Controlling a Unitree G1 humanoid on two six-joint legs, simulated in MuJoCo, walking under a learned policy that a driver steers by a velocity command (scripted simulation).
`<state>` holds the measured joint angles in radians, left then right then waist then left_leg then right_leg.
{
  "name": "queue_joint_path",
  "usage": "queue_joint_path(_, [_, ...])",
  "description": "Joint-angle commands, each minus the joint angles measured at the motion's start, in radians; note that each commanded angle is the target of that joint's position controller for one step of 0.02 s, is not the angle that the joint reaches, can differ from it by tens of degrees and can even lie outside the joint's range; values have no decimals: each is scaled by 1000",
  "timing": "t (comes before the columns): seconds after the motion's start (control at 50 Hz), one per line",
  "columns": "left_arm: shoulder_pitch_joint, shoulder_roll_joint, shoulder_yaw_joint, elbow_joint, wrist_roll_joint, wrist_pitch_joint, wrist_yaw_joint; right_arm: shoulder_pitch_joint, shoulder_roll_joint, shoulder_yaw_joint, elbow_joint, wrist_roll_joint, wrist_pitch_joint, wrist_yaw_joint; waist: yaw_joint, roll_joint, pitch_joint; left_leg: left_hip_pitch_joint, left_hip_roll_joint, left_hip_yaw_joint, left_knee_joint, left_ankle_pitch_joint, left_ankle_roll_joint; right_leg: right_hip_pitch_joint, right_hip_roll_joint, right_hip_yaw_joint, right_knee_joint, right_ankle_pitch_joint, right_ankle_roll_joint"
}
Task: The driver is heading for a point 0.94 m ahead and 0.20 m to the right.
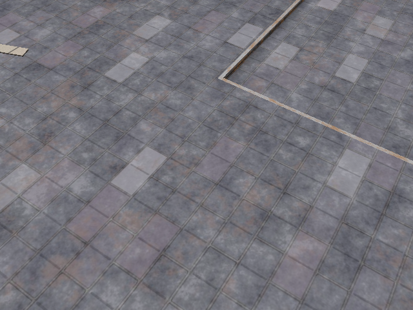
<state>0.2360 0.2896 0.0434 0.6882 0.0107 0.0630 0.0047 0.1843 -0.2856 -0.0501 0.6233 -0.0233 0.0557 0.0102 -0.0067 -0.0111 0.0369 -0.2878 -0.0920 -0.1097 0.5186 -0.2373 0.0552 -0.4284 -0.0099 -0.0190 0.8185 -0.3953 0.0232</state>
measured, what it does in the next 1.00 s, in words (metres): steps on the spot: right foot, then left foot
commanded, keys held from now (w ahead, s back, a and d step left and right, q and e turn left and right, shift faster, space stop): shift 1.00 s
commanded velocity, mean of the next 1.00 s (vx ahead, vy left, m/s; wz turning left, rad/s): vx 0.00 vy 0.00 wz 0.08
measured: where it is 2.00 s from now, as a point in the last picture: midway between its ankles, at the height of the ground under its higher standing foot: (221, 280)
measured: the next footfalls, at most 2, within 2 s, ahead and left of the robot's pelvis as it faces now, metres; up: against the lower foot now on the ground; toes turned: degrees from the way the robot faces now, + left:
right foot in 0.08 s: +0.05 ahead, -0.11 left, +0.00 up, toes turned +0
left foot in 0.32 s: +0.01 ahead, +0.10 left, +0.00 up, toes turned -2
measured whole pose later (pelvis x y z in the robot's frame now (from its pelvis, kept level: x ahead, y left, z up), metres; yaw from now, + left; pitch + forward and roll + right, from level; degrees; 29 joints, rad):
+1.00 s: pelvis -0.01 -0.01 +0.01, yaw +2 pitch -2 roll +0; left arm 0.23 0.22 0.02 1.03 0.01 0.01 0.02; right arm 0.23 -0.21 -0.01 1.05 -0.01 0.00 -0.04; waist 0.01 -0.01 0.03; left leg -0.12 -0.05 -0.06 0.38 -0.24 0.03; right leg -0.18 0.00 -0.03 0.39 -0.19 -0.01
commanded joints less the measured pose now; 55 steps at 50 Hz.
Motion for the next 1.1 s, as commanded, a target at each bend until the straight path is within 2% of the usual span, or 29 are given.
queue_joint_path(0.02, [-8, 64, 12, -71, -10, -18, 9, 9, -147, -39, -34, -1, -10, 0, -17, 155, -93, 87, 261, -245, -79, 444, 155, 92, 20, -6, -157, -9, -28])
queue_joint_path(0.04, [25, 50, 9, -60, -7, -24, 13, -12, -142, -35, -30, 9, -11, -3, 12, 135, -89, 59, 243, -246, -57, 417, 130, 167, 25, -13, -280, 69, -38])
queue_joint_path(0.06, [52, 43, 5, -52, 3, -35, 18, -25, -123, -27, -29, 19, -14, -8, 35, 100, -89, 2, 213, -245, -34, 310, 84, 269, 1, 12, -429, 196, -49])
queue_joint_path(0.08, [44, 90, 5, -63, 25, -50, 25, 2, -61, -9, -34, 16, -20, -11, 10, -46, -101, -50, 135, -192, 60, 130, 25, 323, -160, 190, -537, 205, -73])
queue_joint_path(0.1, [-27, 186, 22, -83, 21, -54, 20, 47, -38, -3, -36, 18, -22, -9, -40, -215, -68, -117, -31, -39, 108, -150, -14, 280, -326, 376, -553, 437, -166])
queue_joint_path(0.12, [-16, 144, 18, -72, 11, -56, 14, 25, -97, -18, -12, 2, -13, -11, 5, -219, -80, -49, -1, 1, 228, -302, -29, 207, -366, 391, -548, 470, -252])
queue_joint_path(0.14, [-27, 98, 2, -68, 8, -61, 10, 12, -106, -25, -2, 7, -10, -5, 2, -168, -58, -39, 5, -8, 278, -284, -32, 193, -324, 344, -548, 465, -262])
queue_joint_path(0.16, [-55, 83, -3, -65, 8, -61, 11, 10, -95, -24, 11, 12, -9, -1, -8, -143, -46, -35, 11, -4, 287, -253, -40, 193, -273, 278, -534, 454, -237])
queue_joint_path(0.2, [-78, 83, -3, -51, 6, -62, 17, 25, -61, -13, 29, 11, -9, 8, -15, -171, -54, -23, 25, 27, 201, -209, -53, 253, -194, 177, -485, 533, -190])
queue_joint_path(0.22, [-62, 86, -1, -43, 6, -59, 16, 26, -47, -6, 41, 13, -10, 8, -1, -169, -67, -16, 20, 53, 147, -205, -60, 292, -175, 155, -458, 581, -185])
queue_joint_path(0.26, [-38, 88, 3, -26, 0, -52, 11, 33, -28, 3, 59, 17, -11, 3, 6, -158, -97, 33, 22, 88, 6, -136, -62, 339, -167, 145, -411, 639, -181])
queue_joint_path(0.28, [-41, 92, 7, -20, -5, -48, 10, 44, -19, 9, 72, 17, -13, -1, -3, -149, -105, 89, 26, 98, -103, -30, -58, 329, -156, 136, -391, 625, -165])
queue_joint_path(0.3, [-33, 88, 9, -15, -4, -47, 10, 31, -29, 11, 75, 10, -18, -4, 3, -134, -106, 149, 50, 60, -168, 72, -49, 291, -149, 139, -386, 564, -135])
queue_joint_path(0.32, [-27, 75, 7, -19, -1, -49, 6, 19, -60, 8, 72, -2, -26, -9, 16, -91, -114, 200, 111, -14, -170, 140, -38, 240, -139, 143, -385, 460, -102])
queue_joint_path(0.34, [0, 53, 3, -28, -6, -51, -2, -11, -115, -4, 75, -2, -30, -13, 62, 32, -88, 155, 166, -77, -124, 223, -6, 218, -72, 90, -395, 323, -72])
queue_joint_path(0.36, [-16, 43, -2, -10, -3, -47, -2, -23, -81, 1, 83, 8, -35, -11, 45, 72, -75, 77, 178, -88, -135, 158, 11, 268, -45, 63, -414, 213, -58])
queue_joint_path(0.38, [-44, 49, 0, -4, 3, -44, -2, -30, -55, 10, 86, 7, -39, -12, 33, 73, -40, 40, 172, -88, -150, 107, 6, 279, -44, 64, -413, 205, -53])
queue_joint_path(0.4, [-53, 53, 2, 4, 5, -44, -2, -25, -51, 12, 96, 5, -41, -15, 28, 73, -33, 30, 163, -83, -160, 82, -2, 288, -49, 68, -414, 228, -56])
queue_joint_path(0.46, [-48, 59, 5, 26, 6, -52, -1, 10, -64, 10, 133, 8, -49, -28, 22, 76, -36, 56, 149, -70, -160, 109, -9, 282, -66, 80, -419, 283, -67])
queue_joint_path(0.52, [-49, 50, 3, 58, 4, -56, 2, 17, -59, 12, 157, 9, -52, -31, 18, 47, -32, 71, 151, -68, -163, 105, -4, 271, -64, 80, -435, 267, -62])
queue_joint_path(0.68, [-30, 48, 4, 152, 3, -59, 8, 30, -56, 15, 244, 10, -58, -40, 18, 15, -19, 84, 151, -63, -186, 98, 2, 275, -72, 90, -466, 265, -59])
queue_joint_path(1.0, [15, 20, -7, 335, 3, -58, 24, 75, -21, 27, 420, 14, -62, -53, 21, 15, 2, 93, 151, -48, -213, 118, 3, 293, -80, 94, -483, 275, -63])
queue_joint_path(1.02, [40, 28, -3, 346, 4, -55, 22, 109, -31, 22, 434, 13, -59, -52, 17, 20, -45, 100, 126, -39, -209, -114, 21, 305, -47, 72, -458, 57, -75])
queue_joint_path(1.04, [41, 53, 7, 341, 8, -48, 17, 119, -64, 9, 431, 8, -51, -48, 14, 31, -17, 56, 111, -54, -199, -409, 50, 250, -23, 70, -428, -208, -95])
queue_joint_path(1.06, [21, 67, 12, 326, 14, -43, 9, 130, -82, 0, 423, 2, -45, -40, 2, 37, 57, 0, 132, -109, -216, -605, 81, 152, -29, 101, -410, -370, -113])
queue_joint_path(1.08, [-16, 31, 3, 302, 14, -45, 1, 136, -79, -2, 413, 5, -49, -36, -15, 73, 112, -1, 180, -188, -245, -659, 113, 77, -20, 88, -360, -337, -108])
queue_joint_path(1.1, [-96, -5, -6, 265, 9, -54, -4, 169, -66, -3, 415, 15, -56, -35, -46, 113, 142, 58, 234, -264, -322, -636, 137, -29, -2, 42, -285, -187, -86])
Velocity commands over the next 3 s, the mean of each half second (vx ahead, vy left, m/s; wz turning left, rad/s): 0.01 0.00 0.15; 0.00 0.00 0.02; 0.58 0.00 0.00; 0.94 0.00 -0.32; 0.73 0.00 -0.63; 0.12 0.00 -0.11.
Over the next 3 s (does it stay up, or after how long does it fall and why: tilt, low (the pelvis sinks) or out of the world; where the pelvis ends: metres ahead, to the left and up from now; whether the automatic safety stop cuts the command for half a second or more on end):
stays up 1.13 -0.12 0.00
